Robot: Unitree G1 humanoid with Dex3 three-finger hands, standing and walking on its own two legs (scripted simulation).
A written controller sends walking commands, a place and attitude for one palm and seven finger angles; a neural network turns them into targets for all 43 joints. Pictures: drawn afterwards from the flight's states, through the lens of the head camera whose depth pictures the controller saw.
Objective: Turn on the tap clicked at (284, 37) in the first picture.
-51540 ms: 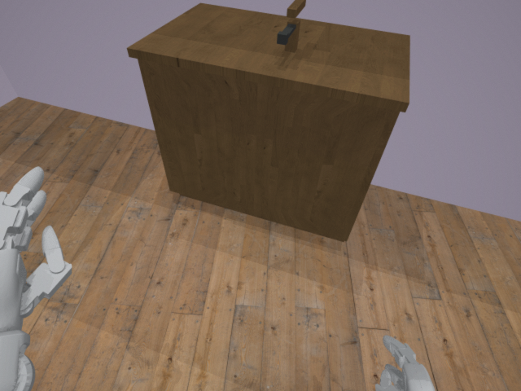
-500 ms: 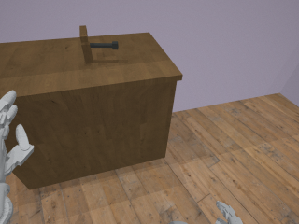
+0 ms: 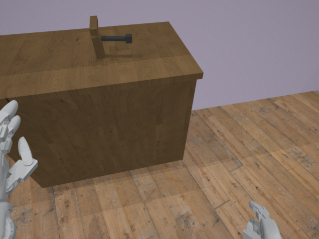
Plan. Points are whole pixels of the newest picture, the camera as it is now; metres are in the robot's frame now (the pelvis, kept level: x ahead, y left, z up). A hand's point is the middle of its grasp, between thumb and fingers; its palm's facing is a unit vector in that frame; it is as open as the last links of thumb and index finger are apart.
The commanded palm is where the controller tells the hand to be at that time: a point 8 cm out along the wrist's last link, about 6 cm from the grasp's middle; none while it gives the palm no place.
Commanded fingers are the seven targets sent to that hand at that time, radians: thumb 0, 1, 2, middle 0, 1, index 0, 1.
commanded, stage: stand and check the lever's angle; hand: left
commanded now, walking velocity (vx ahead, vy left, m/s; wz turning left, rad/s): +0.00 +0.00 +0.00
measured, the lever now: (128, 38) +0.82 +0.18 +0.12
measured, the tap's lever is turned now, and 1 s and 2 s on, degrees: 77 77 77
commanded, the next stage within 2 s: stand and wait in 0.12 s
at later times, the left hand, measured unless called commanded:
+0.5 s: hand (36, 151) +0.23 +0.26 +0.17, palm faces +0.39 -0.85 -0.36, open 7.4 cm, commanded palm +0.18 +0.29 +0.18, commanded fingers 0.00 0.90 0.90 -0.20 -0.30 -0.20 -0.30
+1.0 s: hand (32, 156) +0.22 +0.26 +0.16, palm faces +0.40 -0.85 -0.35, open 7.4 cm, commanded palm +0.18 +0.30 +0.18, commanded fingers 0.00 0.90 0.90 -0.20 -0.30 -0.20 -0.30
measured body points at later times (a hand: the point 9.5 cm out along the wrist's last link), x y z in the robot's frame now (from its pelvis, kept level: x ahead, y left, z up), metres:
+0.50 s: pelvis +0.02 +0.02 +0.01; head +0.03 +0.02 +0.46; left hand +0.21 +0.30 +0.19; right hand +0.20 -0.21 -0.07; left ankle +0.03 +0.13 -0.73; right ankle +0.02 -0.11 -0.73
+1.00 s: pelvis +0.01 +0.02 +0.01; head +0.01 +0.02 +0.46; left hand +0.20 +0.30 +0.18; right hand +0.18 -0.21 -0.07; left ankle +0.03 +0.13 -0.73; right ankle +0.02 -0.11 -0.73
